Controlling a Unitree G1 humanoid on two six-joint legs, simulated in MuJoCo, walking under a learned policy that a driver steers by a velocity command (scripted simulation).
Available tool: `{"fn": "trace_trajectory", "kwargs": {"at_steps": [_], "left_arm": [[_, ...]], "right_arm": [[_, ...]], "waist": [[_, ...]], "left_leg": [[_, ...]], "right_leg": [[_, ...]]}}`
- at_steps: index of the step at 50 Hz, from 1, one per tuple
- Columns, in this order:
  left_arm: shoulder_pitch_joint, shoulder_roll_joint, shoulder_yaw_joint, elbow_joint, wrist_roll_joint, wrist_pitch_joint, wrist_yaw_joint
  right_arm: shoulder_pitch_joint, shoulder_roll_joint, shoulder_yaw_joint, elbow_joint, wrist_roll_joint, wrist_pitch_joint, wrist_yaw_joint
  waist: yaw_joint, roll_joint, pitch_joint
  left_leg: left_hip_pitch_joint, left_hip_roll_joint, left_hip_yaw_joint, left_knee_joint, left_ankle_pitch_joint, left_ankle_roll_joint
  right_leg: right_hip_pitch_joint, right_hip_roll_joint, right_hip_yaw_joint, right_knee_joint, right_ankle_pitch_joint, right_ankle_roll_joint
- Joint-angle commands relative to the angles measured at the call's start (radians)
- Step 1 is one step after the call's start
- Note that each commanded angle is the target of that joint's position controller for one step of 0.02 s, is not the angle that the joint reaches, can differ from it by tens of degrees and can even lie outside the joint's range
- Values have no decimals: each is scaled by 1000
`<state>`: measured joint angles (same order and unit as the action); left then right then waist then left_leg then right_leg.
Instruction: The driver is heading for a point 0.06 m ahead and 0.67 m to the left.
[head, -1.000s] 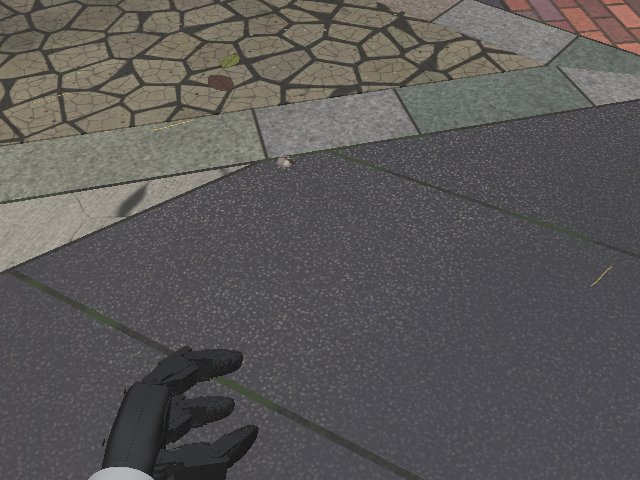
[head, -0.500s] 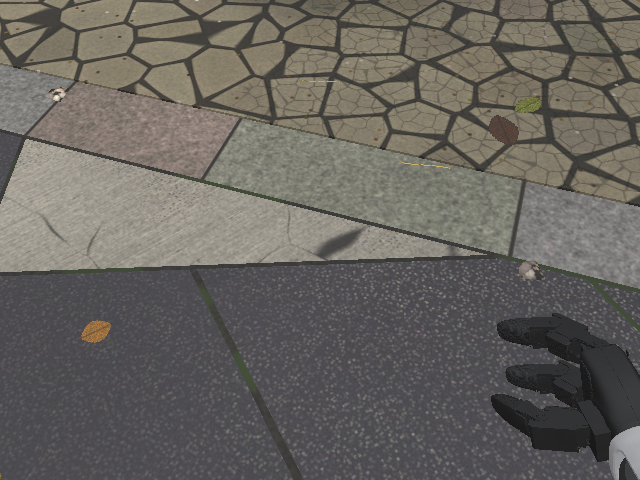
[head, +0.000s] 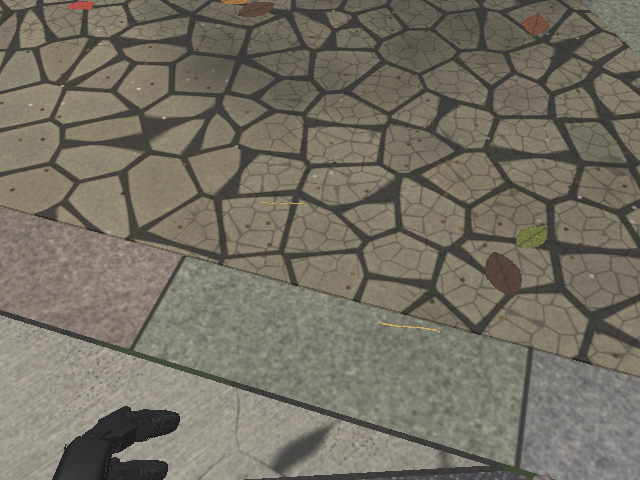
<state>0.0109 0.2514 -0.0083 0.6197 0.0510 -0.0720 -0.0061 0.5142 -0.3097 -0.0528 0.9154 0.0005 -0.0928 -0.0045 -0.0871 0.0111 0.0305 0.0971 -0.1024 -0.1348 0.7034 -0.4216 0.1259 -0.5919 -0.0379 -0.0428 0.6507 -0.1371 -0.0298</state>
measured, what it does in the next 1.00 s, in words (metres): walks ahead, turning left: left foot, then right foot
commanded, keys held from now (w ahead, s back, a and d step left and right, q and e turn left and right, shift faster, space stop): w+q+shift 0.52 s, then q+shift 0.24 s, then w+q+shift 0.24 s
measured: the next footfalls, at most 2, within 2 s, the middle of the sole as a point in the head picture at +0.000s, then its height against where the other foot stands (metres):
left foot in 0.42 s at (243, 422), level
right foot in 0.80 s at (199, 267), level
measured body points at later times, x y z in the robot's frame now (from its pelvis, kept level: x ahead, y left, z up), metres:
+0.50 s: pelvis +0.47 +0.10 -0.01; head +0.50 +0.12 +0.44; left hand +0.46 +0.37 -0.13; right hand +0.69 -0.12 -0.11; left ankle +0.54 +0.13 -0.70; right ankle +0.34 -0.13 -0.55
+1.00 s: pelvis +0.81 +0.25 +0.03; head +0.81 +0.28 +0.48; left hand +0.66 +0.50 -0.09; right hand +1.14 +0.22 -0.04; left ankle +0.72 +0.29 -0.61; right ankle +0.95 +0.22 -0.70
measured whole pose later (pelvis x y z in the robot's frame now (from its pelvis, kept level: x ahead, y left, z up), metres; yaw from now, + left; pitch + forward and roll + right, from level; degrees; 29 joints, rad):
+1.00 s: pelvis +0.81 +0.25 +0.03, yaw +56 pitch +2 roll -3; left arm 0.24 0.27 0.06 0.71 0.04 -0.06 0.02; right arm 0.19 -0.34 -0.08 0.63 -0.05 0.01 0.06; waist -0.01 0.01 0.02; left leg -0.62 0.01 -0.04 1.28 -0.36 0.06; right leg -0.33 0.01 -0.07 0.45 -0.15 0.01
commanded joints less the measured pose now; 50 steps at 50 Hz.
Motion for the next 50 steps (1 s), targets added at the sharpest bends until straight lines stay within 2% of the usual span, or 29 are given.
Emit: {"fn": "trace_trajectory", "kwargs": {"at_steps": [1,3,5,7,11,14,16,18,19,20,21,22,23,25,28,32,33,34,36,37,39,40,41,42,43,44,45,47,50], "left_arm": [[445,263,115,41,14,10,11],[346,136,86,78,10,4,9],[361,87,70,130,8,-8,11],[355,71,66,165,-17,-28,-3],[283,75,66,186,-25,-56,-7],[319,138,80,206,-33,-58,7],[364,191,89,206,-36,-44,17],[330,266,112,179,-28,-8,27],[289,289,121,157,-24,12,31],[266,282,124,143,-19,25,29],[266,133,89,112,-7,27,9],[336,104,73,-15,-28,12,2],[260,134,64,-40,-22,-19,3],[173,135,52,-23,-9,-32,10],[193,130,42,-25,16,22,9],[52,74,17,-80,0,37,4],[-183,12,12,-172,-41,-35,16],[-216,8,13,-187,-45,-62,14],[-175,49,51,-174,-57,-81,10],[-123,92,74,-170,-65,-83,17],[130,138,109,-136,-73,-61,41],[321,142,105,-92,-72,-36,51],[398,180,103,-98,-43,-23,49],[276,219,118,-90,-54,-24,38],[220,111,110,-124,-54,-21,49],[176,71,79,-96,1,2,53],[180,97,83,-63,20,6,53],[198,123,93,-2,-1,-2,35],[216,124,98,45,-24,-20,8]], "right_arm": [[-80,-90,1,-156,16,-17,-12],[-226,-89,-4,-166,-8,3,0],[-234,-24,6,-188,-22,37,25],[-280,28,16,-233,-23,71,45],[-426,24,25,-323,-27,86,73],[-512,11,27,-341,-30,76,95],[-480,-13,15,-323,-23,68,90],[-275,-74,-13,-267,-12,65,69],[-72,-114,-37,-210,-11,66,55],[82,-158,-69,-150,-11,71,34],[-48,-216,-89,-157,2,83,13],[-122,-313,-100,-221,-29,93,14],[-88,-292,-106,-233,-34,94,2],[-104,-204,-85,-175,-19,67,-9],[-166,-144,-54,-186,2,24,-13],[-135,-157,-58,-168,0,23,-2],[-120,-47,-44,-181,84,22,-27],[-103,-49,-42,-158,91,34,-39],[-68,-96,-59,-134,51,62,-51],[-97,-112,-66,-143,47,63,-54],[-195,-110,-66,-179,53,62,-46],[-165,0,-33,-205,20,66,-34],[10,6,-16,-248,1,64,-14],[81,-49,-15,-265,58,76,6],[-67,-88,-23,-264,58,87,1],[-197,-153,-46,-274,-79,78,21],[-227,-94,-46,-295,-75,77,35],[-247,-23,-23,-329,-63,98,71],[-328,-26,-16,-386,-58,105,79]], "waist": [[226,-242,-450],[192,-21,-132],[132,-63,-46],[84,-89,22],[24,-113,109],[40,-43,128],[17,-72,73],[-99,-125,-62],[-188,-130,-159],[-239,-74,-225],[-104,181,-96],[18,289,-270],[-18,120,-286],[42,-98,-67],[132,-92,4],[95,-89,-3],[20,-102,1],[6,-112,-6],[16,-31,-81],[49,35,-111],[223,112,-266],[259,16,-420],[191,-255,-591],[112,-361,-599],[164,-211,-434],[139,88,-269],[106,100,-163],[79,-41,-80],[70,-120,-84]], "left_leg": [[-796,22,16,838,68,7],[-826,127,43,749,167,14],[-798,168,43,726,145,6],[-834,203,48,691,132,-1],[-831,214,111,424,349,1],[-694,162,251,133,472,43],[-610,88,312,86,456,72],[-418,15,324,92,331,97],[-207,-13,298,78,262,118],[37,-23,217,0,204,137],[51,98,-36,-69,149,172],[304,292,-613,-273,85,366],[289,326,-746,-432,-12,348],[-7,251,-562,-457,104,251],[-285,190,-387,-434,611,250],[-409,54,-192,-379,1105,129],[-510,52,-320,-357,869,108],[-502,-3,-301,-326,782,57],[-447,-41,-319,-277,689,-35],[-457,-48,-333,-192,693,-69],[-543,-97,-284,138,608,-144],[-643,-128,-191,428,-116,-137],[-701,-99,-183,708,-380,-127],[-847,57,-135,913,-184,-128],[-932,119,-49,886,-30,-127],[-836,58,44,742,39,-99],[-799,93,34,691,33,-87],[-766,147,43,612,21,-63],[-834,185,32,571,130,-47]], "right_leg": [[1006,-423,835,-345,-525,-165],[695,-345,503,-352,-319,-120],[530,-316,321,-387,-213,-101],[441,-316,189,-456,-174,-71],[359,-215,-139,-536,129,-22],[420,-182,-268,-586,332,-17],[564,-196,-286,-473,803,-19],[645,-224,-279,-176,1121,-18],[592,-237,-254,85,1145,-23],[440,-203,-236,415,904,-7],[147,-13,-217,795,-158,28],[-201,88,-24,1046,-406,68],[-272,34,103,997,-314,54],[-209,-42,109,795,-248,46],[-70,-86,102,638,-284,96],[65,-30,15,321,-36,96],[127,48,85,140,19,109],[196,113,64,-43,101,105],[359,210,38,-211,280,89],[458,198,68,-226,358,81],[807,95,145,-246,509,51],[1054,-153,318,-102,536,-24],[1163,-424,646,-48,621,-162],[1113,-564,948,-183,-138,-304],[961,-413,870,-308,-602,-246],[634,-331,689,-362,-515,-179],[507,-288,560,-388,-407,-156],[352,-244,414,-446,-378,-128],[361,-257,312,-487,-336,-129]]}}
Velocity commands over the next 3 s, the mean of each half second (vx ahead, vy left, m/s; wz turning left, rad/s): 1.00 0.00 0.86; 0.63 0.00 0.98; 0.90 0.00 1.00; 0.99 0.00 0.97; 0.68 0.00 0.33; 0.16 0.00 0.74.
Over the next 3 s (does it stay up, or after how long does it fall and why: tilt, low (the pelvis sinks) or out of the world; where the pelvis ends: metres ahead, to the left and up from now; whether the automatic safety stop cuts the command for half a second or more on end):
stays up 0.58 1.61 0.03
